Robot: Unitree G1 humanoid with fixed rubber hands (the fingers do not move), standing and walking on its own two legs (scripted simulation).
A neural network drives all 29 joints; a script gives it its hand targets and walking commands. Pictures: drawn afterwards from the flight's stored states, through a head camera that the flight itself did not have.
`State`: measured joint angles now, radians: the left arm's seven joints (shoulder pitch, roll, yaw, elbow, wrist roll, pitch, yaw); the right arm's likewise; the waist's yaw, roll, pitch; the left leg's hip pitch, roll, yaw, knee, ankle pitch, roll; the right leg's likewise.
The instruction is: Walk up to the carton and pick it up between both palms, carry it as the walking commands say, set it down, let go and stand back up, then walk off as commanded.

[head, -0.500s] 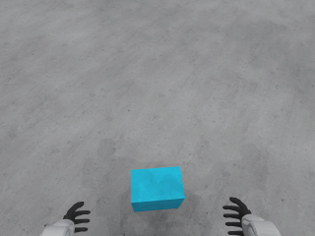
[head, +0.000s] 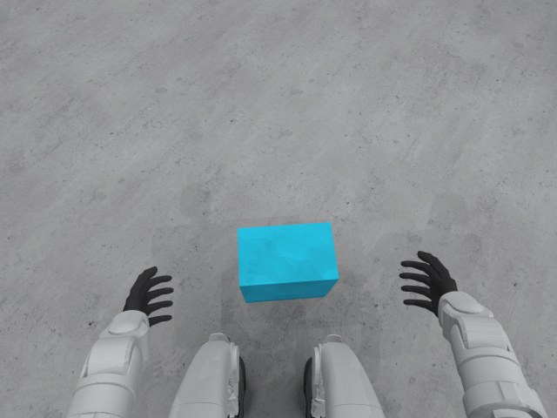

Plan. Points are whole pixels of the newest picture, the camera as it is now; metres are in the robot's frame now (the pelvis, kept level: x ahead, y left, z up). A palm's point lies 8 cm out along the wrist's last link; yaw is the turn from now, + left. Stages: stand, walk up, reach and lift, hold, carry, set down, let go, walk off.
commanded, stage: reach and lift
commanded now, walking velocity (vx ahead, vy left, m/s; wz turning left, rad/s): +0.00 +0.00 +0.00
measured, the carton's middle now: (284, 265) +0.46 -0.03 -0.56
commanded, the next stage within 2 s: none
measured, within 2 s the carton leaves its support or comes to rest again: neither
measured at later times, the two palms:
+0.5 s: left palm (166, 223) +0.42 +0.20 -0.13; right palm (420, 211) +0.44 -0.26 -0.12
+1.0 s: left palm (175, 221) +0.45 +0.21 -0.19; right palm (405, 208) +0.48 -0.26 -0.18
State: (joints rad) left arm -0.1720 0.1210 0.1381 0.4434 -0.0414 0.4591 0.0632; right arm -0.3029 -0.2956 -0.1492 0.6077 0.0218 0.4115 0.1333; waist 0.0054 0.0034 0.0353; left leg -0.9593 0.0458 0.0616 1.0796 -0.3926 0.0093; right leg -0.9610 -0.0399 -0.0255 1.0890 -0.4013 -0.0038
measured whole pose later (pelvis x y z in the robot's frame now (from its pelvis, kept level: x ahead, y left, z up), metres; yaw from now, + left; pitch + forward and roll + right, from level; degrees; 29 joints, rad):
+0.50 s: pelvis -0.02 -0.01 -0.04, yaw +0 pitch +35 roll +1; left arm -0.83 0.21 0.29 0.76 -0.05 0.23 0.06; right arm -0.93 -0.40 -0.22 0.91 0.06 0.20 0.12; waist 0.01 0.00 -0.02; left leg -1.43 0.05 0.05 1.13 -0.32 -0.01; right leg -1.44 -0.03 -0.03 1.16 -0.33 -0.02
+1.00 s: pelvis +0.00 -0.01 -0.09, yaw +2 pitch +47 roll +2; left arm -0.87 0.20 0.34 0.77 -0.04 0.12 0.03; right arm -1.00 -0.41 -0.29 0.96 0.04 0.10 0.16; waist 0.01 0.00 -0.15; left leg -1.73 0.04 0.04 1.31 -0.39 -0.01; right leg -1.75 -0.04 -0.02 1.34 -0.42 -0.02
